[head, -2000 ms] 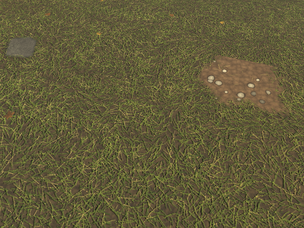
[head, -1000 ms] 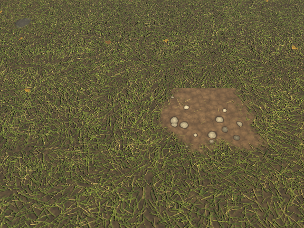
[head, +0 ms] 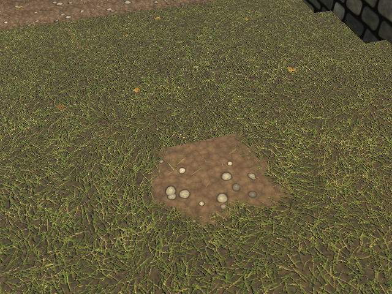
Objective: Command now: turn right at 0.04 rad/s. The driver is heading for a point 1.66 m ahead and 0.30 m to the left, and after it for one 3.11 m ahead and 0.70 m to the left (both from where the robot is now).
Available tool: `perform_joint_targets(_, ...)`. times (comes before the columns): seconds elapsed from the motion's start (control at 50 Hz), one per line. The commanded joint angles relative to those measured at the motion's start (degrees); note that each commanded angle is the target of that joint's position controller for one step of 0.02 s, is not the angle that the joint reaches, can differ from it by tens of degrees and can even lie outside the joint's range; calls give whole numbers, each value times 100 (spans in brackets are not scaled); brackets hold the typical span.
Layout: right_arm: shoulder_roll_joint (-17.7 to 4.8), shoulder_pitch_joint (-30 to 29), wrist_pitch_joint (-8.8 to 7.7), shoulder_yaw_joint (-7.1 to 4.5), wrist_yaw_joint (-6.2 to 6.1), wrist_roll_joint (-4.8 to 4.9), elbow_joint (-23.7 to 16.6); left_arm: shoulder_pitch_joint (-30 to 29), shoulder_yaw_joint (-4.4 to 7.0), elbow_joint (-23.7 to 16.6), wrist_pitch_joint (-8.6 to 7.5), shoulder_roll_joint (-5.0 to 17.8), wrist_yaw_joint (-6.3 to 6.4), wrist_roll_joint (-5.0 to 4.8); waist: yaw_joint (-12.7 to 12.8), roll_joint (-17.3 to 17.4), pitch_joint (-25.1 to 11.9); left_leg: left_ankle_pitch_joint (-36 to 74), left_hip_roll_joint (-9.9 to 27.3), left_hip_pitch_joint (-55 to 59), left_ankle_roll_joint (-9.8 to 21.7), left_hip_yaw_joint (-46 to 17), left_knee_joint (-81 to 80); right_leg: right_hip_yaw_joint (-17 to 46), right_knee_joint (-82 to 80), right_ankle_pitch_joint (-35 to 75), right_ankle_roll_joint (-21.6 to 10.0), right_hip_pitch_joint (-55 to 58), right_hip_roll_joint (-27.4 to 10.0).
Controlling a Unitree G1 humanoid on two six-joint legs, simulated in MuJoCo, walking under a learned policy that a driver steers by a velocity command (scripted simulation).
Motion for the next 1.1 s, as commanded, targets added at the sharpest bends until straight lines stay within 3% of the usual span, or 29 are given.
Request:
perform_joint_targets(0.02,-688,73,-26,-187,0,-17,-108,99,100,-17,-102,604,54,7,-5,-313,-91,985,618,190,118,-616,-415,537,-435,1186,-166,-137,-542)
perform_joint_targets(0.18,-634,173,-19,-169,-4,-6,502,93,49,496,-137,586,63,19,-13,-73,71,518,606,162,61,-635,-641,592,-697,663,-222,-230,-579)
perform_joint_targets(0.48,-469,506,-21,-50,-44,-8,1325,375,-81,1202,-162,375,89,12,-17,-52,163,328,622,65,41,-639,-680,550,-802,413,-259,-360,-548)
perform_joint_targets(0.72,-265,703,-40,23,-79,-5,1632,638,-146,1463,-175,175,111,9,-11,-28,197,427,626,6,50,-625,-624,482,-697,591,-252,-373,-524)
perform_joint_targets(1.1,-68,881,-55,48,-120,-5,1820,909,-164,1605,-189,-32,143,12,-7,-19,230,622,625,13,74,-610,-548,420,-570,813,-235,-337,-524)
